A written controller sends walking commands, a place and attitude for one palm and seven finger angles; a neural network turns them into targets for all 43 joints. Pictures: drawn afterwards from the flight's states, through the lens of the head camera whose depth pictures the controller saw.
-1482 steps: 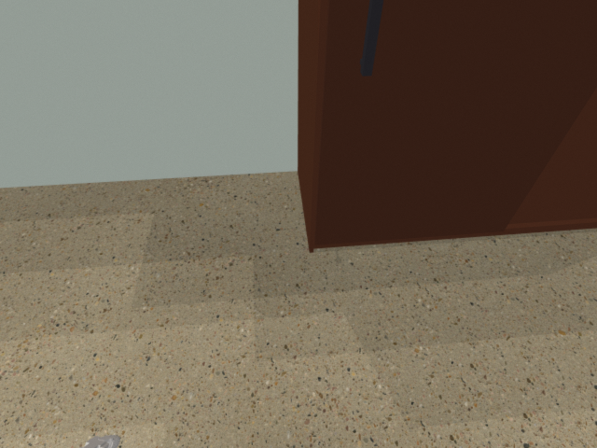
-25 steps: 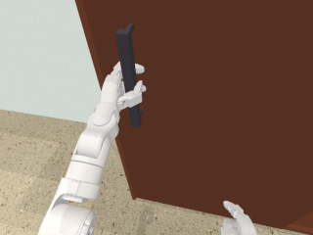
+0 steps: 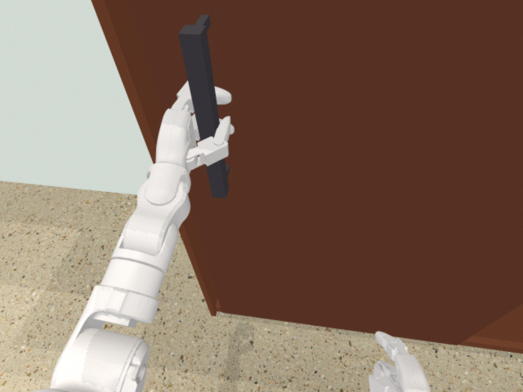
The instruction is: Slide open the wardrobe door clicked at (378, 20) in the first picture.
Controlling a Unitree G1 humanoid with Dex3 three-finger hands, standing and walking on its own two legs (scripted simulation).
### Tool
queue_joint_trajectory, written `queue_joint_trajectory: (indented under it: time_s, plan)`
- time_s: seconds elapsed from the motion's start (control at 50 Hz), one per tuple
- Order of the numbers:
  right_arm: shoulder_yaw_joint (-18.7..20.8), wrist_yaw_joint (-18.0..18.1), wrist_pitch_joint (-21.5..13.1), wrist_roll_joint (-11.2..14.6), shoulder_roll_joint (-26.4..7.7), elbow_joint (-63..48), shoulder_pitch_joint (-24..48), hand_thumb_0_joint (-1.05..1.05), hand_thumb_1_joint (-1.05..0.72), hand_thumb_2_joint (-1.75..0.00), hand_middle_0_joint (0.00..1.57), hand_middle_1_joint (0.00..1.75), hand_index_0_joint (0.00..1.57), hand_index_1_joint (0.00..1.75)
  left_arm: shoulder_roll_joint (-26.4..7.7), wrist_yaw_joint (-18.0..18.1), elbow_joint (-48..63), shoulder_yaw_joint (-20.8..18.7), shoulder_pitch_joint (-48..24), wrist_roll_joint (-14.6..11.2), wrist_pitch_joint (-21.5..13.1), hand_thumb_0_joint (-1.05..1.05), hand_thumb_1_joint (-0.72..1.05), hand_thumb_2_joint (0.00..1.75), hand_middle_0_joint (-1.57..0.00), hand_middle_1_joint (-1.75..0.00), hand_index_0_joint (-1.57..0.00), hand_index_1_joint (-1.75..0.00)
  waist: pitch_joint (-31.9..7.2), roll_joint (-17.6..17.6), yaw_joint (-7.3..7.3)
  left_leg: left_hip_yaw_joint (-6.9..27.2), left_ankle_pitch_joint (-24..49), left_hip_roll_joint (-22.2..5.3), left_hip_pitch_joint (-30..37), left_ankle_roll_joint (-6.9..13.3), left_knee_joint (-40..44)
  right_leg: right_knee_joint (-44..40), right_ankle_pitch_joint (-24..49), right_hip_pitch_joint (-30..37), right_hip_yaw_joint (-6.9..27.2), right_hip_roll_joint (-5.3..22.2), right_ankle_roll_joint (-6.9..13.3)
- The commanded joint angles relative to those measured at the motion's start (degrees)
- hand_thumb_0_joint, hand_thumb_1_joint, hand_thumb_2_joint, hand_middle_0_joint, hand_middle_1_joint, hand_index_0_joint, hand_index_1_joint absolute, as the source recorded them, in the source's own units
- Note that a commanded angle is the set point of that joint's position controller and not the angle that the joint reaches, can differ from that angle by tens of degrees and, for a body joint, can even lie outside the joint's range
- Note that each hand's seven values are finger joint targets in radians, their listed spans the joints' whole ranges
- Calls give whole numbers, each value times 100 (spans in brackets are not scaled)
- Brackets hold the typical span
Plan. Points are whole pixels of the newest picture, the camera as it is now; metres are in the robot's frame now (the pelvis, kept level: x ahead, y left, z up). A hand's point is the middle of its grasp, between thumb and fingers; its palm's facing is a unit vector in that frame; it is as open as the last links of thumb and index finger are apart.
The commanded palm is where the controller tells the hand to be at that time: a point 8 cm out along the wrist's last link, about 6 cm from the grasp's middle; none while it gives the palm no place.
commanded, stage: step sideways, sliding the door along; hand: left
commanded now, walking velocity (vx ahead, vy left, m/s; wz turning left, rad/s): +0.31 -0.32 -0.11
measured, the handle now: (213, 120) +0.45 +0.11 +0.19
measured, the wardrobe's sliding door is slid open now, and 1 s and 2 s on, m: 0.03 0.07 0.41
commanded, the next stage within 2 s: none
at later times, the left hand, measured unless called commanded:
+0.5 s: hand (226, 138) +0.41 +0.09 +0.19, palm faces +0.15 -0.99 -0.01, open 5.9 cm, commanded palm +0.38 +0.08 +0.19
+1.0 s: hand (258, 137) +0.42 +0.04 +0.19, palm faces +0.46 -0.89 -0.07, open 6.0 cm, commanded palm +0.37 +0.01 +0.19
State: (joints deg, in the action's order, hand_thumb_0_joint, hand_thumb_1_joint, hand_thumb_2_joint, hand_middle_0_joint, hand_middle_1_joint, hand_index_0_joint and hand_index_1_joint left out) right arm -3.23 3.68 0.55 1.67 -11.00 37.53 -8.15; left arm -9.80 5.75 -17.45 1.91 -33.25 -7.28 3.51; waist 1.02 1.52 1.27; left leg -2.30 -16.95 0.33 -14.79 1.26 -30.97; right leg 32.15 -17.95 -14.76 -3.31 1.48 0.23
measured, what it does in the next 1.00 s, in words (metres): steps to the right: left foot, then right foot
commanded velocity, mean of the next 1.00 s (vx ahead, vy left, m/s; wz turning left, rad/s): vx -0.02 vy -0.29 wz -0.15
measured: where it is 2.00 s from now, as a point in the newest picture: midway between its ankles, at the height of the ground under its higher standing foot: outside the picture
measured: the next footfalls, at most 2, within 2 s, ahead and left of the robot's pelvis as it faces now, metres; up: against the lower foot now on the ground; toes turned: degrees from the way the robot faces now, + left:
left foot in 0.40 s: +0.06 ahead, +0.07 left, +0.00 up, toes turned +8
right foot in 0.80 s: +0.16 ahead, -0.35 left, +0.00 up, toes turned -3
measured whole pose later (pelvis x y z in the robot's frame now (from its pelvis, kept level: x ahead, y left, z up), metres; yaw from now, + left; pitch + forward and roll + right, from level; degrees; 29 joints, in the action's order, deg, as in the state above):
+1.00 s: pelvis +0.07 -0.21 -0.01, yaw +4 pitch -4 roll -3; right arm 3.7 0.6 -2.1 3.8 -14.2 33.3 -0.1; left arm -14.8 11.5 11.3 -13.4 -20.9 -4.7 -2.7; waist 18.7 3.0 5.4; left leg -4.1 -15.2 -7.6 -14.5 -1.2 -36.7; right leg 47.4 -18.9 -21.2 -4.1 2.5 -1.0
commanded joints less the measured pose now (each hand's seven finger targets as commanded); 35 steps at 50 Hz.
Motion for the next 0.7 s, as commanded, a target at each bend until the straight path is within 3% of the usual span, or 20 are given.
queue_joint_trajectory:
  time_s: [0.0,0.04,0.08,0.1,0.12,0.14,0.16,0.2,0.22,0.28,0.32,0.34,0.36,0.38,0.4,0.42,0.46,0.54,0.58,0.68]
  plan:
    - [391,155,-167,-50,-725,-860,617,0,-90,-90,20,30,20,30,-390,-68,1719,-12,-3061,132,-954,0,90,90,-45,-140,-45,-140,-1555,752,-301,2002,647,-1850,1369,944,847,963,-745,-801,183,-186,52]
    - [453,134,-143,-16,-761,-884,584,0,-90,-90,20,30,20,30,-686,-35,1948,-277,-3088,138,-1014,0,90,90,-45,-140,-45,-140,-1649,742,-275,1847,1741,-1920,1631,967,285,634,-777,-714,226,-197,123]
    - [467,89,-146,20,-752,-950,600,0,-90,-90,20,30,20,30,-672,-62,2071,-293,-3036,172,-1072,0,90,90,-45,-140,-45,-140,-1802,453,-268,1034,2427,-1566,1253,657,-504,-217,373,192,254,-156,193]
    - [500,87,-146,34,-731,-961,605,0,-90,-90,20,30,20,30,-811,-64,2091,-411,-2960,224,-1103,0,90,90,-45,-140,-45,-140,-1876,14,-250,464,1990,-1185,679,407,-1080,-648,1214,783,514,119,320]
    - [526,83,-127,27,-646,-928,603,0,-90,-90,20,30,20,30,-1003,-48,1875,-564,-2856,295,-1100,0,90,90,-45,-140,-45,-140,-1734,-926,-223,51,822,-699,-278,126,-1754,-951,1414,1201,1366,708,611]
    - [581,89,-129,98,-612,-896,651,0,-90,-90,20,30,20,30,-1169,-33,1727,-743,-2651,271,-1080,0,90,90,-45,-140,-45,-140,-1362,-2014,-92,-31,-928,-197,-1418,-91,-2801,-1237,2162,1677,2454,1350,1102]
    - [582,86,-171,72,-565,-905,795,0,-90,-90,20,30,20,30,-1043,-34,1764,-711,-2609,263,-1139,0,90,90,-45,-140,-45,-140,-1054,-1687,30,200,-1476,-154,-1951,-122,-3603,-1128,3269,1770,2745,1636,1360]
    - [476,57,-193,0,-441,-840,701,0,-90,-90,20,30,20,30,-683,-35,2276,-373,-2717,359,-1349,0,90,90,-45,-140,-45,-140,-1323,-674,-15,254,-1283,-301,-1953,-143,-3393,-604,4532,2253,2068,1524,1390]
    - [450,47,-171,-38,-405,-881,711,0,-90,-90,20,30,20,30,-631,-23,2465,-320,-2701,393,-1430,0,90,90,-45,-140,-45,-140,-1465,-536,0,41,-1104,-257,-1738,-147,-3002,-550,4663,2271,1747,1357,1312]
    - [462,49,-88,-74,-422,-991,728,0,-90,-90,20,30,20,30,-591,-14,2832,-216,-2640,418,-1518,0,90,90,-45,-140,-45,-140,-1690,-824,13,-422,-514,-198,-952,-159,-1413,-343,4598,2153,1249,1060,1151]
    - [522,56,-65,-58,-466,-1026,618,0,-90,-90,20,30,20,30,-456,-37,3090,-1,-2623,397,-1561,0,90,90,-45,-140,-45,-140,-1949,-774,-105,-613,358,-248,226,-103,-245,32,4487,1613,983,852,861]
    - [582,68,-67,-13,-569,-985,492,0,-90,-90,20,30,20,30,-259,-77,3152,270,-2568,352,-1560,0,90,90,-45,-140,-45,-140,-2109,-466,-343,-285,1287,-564,1606,60,665,896,4040,646,673,691,571]
    - [699,18,-114,-26,-826,-1093,466,0,-90,-90,20,30,20,30,-142,-117,3359,348,-2539,271,-1610,0,90,90,-45,-140,-45,-140,-2342,685,-438,1479,3080,-2019,3110,754,1005,2344,2120,-1070,257,38,85]
    - [710,-146,-138,45,-778,-1117,602,0,-90,-90,20,30,20,30,-1,-161,3540,408,-2709,167,-1668,0,90,90,-45,-140,-45,-140,-2501,1547,-371,2962,4846,-3368,4019,1505,566,3748,-1219,-2319,678,-269,-36]
    - [727,-282,-153,104,-775,-1128,787,0,-90,-90,20,30,20,30,-294,-136,3610,61,-2976,216,-1678,0,90,90,-45,-140,-45,-140,-2095,593,-370,2926,4600,-3474,3760,1568,496,4370,-1192,-2729,1178,-142,181]
    - [695,-288,-130,52,-726,-1025,842,0,-90,-90,20,30,20,30,-563,-143,3987,-81,-3115,244,-1718,0,90,90,-45,-140,-45,-140,-1935,503,-402,2615,4402,-3331,3675,1482,381,4471,-1166,-3032,1086,98,139]
    - [703,-331,-119,59,-747,-908,935,0,-90,-90,20,30,20,30,-180,-222,3876,304,-2994,305,-1649,0,90,90,-45,-140,-45,-140,-1603,702,-345,1827,3736,-3031,3092,1217,453,3907,-978,-2951,975,298,80]
    - [787,-334,-275,126,-832,-1093,744,0,-90,-90,20,30,20,30,431,-335,3747,886,-2873,344,-1411,0,90,90,-45,-140,-45,-140,-1611,1229,-396,337,3127,-2312,2202,789,752,3172,-170,-1766,27,201,-93]
    - [778,-348,-363,163,-791,-1203,763,0,-90,-90,20,30,20,30,553,-346,3752,1020,-2760,290,-1374,0,90,90,-45,-140,-45,-140,-1551,1556,-394,41,3456,-2227,2107,731,682,2818,-248,-1422,-181,218,-132]
    - [719,-373,-452,164,-753,-1278,751,0,-90,-90,20,30,20,30,115,-239,3724,640,-2325,236,-1389,0,90,90,-45,-140,-45,-140,-1453,1971,-414,-151,4552,-2252,2426,362,-52,1272,-206,-643,-432,-67,-136]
